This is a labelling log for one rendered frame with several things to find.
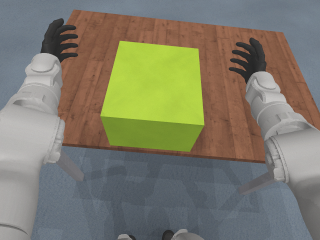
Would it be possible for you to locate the right robot hand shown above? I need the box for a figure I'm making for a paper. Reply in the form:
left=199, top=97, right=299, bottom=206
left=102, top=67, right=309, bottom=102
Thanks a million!
left=229, top=37, right=267, bottom=84

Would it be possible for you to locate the robot right forearm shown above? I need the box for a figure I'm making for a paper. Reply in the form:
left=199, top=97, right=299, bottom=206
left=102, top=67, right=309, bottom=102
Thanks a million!
left=245, top=71, right=320, bottom=142

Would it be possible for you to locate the robot left forearm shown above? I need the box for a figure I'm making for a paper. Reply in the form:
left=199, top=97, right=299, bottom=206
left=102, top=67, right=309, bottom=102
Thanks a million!
left=0, top=53, right=63, bottom=124

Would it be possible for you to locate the left robot hand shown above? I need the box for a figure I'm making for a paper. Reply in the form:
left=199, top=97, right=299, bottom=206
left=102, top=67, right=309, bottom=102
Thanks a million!
left=40, top=18, right=78, bottom=63

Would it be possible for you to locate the right robot foot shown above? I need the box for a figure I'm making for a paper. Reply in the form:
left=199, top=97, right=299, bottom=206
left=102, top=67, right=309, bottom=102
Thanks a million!
left=162, top=230, right=174, bottom=240

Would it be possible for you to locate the right robot upper arm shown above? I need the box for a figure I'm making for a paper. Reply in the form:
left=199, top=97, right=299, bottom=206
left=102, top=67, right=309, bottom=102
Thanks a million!
left=264, top=128, right=320, bottom=240

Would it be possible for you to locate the table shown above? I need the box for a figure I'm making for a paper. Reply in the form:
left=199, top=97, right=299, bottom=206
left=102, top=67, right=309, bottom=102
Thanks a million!
left=56, top=9, right=320, bottom=195

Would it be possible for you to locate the carton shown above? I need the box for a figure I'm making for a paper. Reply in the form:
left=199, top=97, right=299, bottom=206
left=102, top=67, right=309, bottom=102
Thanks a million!
left=100, top=41, right=205, bottom=152

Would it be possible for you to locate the left robot upper arm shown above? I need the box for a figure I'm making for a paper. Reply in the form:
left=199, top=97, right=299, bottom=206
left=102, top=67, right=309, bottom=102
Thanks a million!
left=0, top=104, right=65, bottom=240

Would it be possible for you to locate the robot right shin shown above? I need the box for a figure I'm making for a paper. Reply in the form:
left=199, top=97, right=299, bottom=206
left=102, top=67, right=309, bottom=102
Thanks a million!
left=172, top=229, right=188, bottom=239

